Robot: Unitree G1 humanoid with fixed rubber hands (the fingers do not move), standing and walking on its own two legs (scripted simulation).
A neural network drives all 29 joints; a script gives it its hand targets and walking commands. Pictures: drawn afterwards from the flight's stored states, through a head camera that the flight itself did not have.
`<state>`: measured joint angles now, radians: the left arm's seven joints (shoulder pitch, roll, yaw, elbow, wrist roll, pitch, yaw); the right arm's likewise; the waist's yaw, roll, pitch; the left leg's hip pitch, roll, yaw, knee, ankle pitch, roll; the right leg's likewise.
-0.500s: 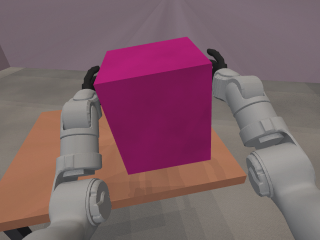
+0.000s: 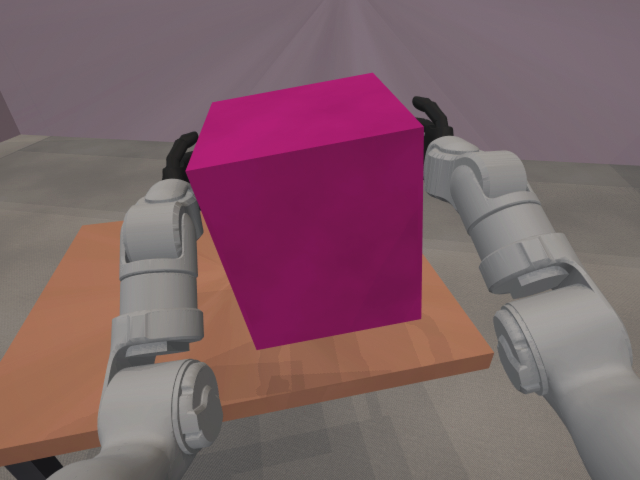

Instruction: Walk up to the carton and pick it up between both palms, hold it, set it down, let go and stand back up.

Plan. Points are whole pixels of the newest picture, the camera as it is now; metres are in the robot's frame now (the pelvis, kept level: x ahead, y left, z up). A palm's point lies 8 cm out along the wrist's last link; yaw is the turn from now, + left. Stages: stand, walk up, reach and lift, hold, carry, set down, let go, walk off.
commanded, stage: hold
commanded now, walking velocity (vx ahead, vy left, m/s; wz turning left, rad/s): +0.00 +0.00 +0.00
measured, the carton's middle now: (315, 209) +0.38 -0.01 +0.24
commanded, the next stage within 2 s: none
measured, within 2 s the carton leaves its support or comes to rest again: neither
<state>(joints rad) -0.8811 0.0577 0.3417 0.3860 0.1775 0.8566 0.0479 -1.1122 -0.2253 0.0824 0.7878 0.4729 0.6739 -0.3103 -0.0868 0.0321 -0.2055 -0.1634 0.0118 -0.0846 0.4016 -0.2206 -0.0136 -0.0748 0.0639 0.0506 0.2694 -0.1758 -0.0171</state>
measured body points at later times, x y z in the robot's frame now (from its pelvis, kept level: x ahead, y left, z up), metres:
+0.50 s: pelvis +0.00 +0.00 +0.00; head -0.09 +0.01 +0.44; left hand +0.39 +0.14 +0.27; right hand +0.38 -0.16 +0.30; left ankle +0.00 +0.12 -0.75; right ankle -0.02 -0.11 -0.75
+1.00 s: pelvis -0.01 +0.00 +0.00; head -0.09 +0.01 +0.44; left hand +0.38 +0.15 +0.28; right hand +0.38 -0.16 +0.31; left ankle +0.00 +0.12 -0.75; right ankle -0.02 -0.11 -0.75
